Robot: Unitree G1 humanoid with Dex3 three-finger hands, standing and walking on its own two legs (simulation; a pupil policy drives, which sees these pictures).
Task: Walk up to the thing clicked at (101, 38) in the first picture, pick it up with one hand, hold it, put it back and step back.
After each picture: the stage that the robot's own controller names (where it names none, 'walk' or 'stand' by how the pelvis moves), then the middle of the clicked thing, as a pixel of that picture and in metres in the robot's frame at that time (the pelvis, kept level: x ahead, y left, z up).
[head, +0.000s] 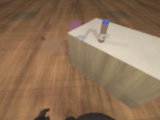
stand; (103, 32) +0.93 -0.08 +0.05
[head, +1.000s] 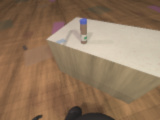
walk; (83, 32) +0.82 +0.15 +0.07
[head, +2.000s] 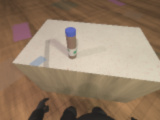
stand; (71, 45) +0.53 +0.18 +0.10
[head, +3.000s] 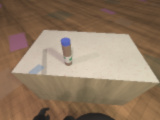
stand; (67, 53) +0.52 +0.22 +0.06
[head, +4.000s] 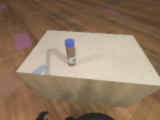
stand; (70, 54) +0.52 +0.19 +0.05
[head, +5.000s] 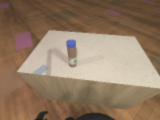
stand; (72, 54) +0.51 +0.18 +0.05
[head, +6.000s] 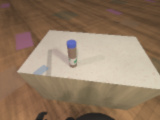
stand; (72, 55) +0.51 +0.18 +0.05
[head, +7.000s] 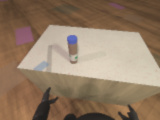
rise first; (73, 51) +0.52 +0.18 +0.06
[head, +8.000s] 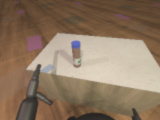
go down; (76, 55) +0.52 +0.18 +0.06
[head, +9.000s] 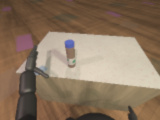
go down; (70, 55) +0.51 +0.18 +0.06
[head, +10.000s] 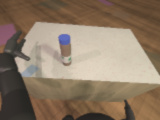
go down; (65, 52) +0.48 +0.17 +0.08
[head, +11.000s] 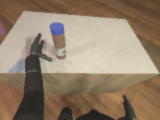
close in; (59, 44) +0.50 +0.18 +0.11
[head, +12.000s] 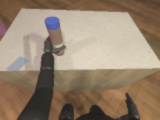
close; (56, 39) +0.52 +0.19 +0.13
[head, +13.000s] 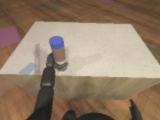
lift; (59, 56) +0.41 +0.19 +0.12
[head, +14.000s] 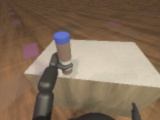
lift; (64, 56) +0.32 +0.17 +0.25
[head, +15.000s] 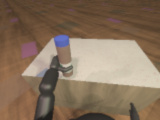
hold; (65, 58) +0.33 +0.16 +0.22
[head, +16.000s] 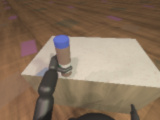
crouch; (64, 59) +0.33 +0.17 +0.22
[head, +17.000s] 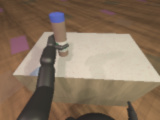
crouch; (60, 37) +0.46 +0.19 +0.26
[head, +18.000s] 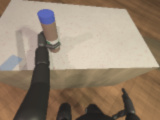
lower; (51, 35) +0.53 +0.20 +0.12
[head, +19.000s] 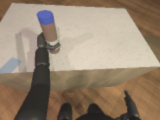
lower; (51, 36) +0.53 +0.20 +0.13
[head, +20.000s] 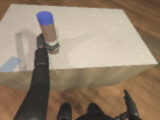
lower; (50, 36) +0.53 +0.20 +0.13
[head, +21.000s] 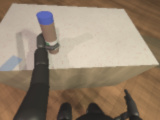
lower; (50, 36) +0.53 +0.20 +0.13
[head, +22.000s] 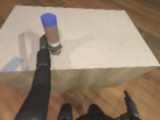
loosen; (53, 38) +0.52 +0.20 +0.13
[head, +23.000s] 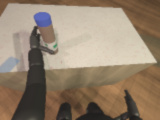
withdraw; (48, 37) +0.52 +0.20 +0.13
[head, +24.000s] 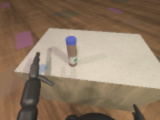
sink last; (72, 53) +0.49 +0.18 +0.10
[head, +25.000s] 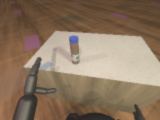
stand; (74, 51) +0.54 +0.19 +0.09
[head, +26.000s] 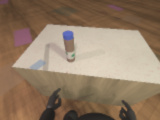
stand; (69, 48) +0.51 +0.20 +0.11
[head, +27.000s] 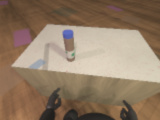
stand; (69, 47) +0.52 +0.20 +0.12
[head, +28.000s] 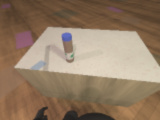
stand; (68, 49) +0.52 +0.21 +0.10
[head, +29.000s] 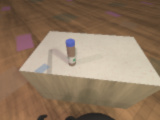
walk; (71, 53) +0.53 +0.20 +0.05
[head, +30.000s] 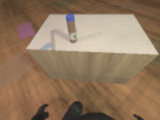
walk; (71, 30) +0.73 +0.23 +0.08
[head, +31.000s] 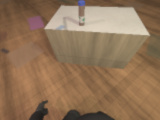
walk; (81, 14) +1.07 +0.20 +0.08
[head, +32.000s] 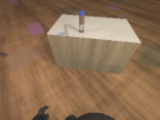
stand; (81, 22) +1.10 +0.21 +0.06
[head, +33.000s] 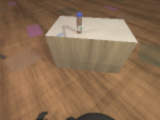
stand; (79, 23) +1.11 +0.22 +0.05
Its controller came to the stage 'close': yes
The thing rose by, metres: 0.20
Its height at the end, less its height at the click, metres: +0.00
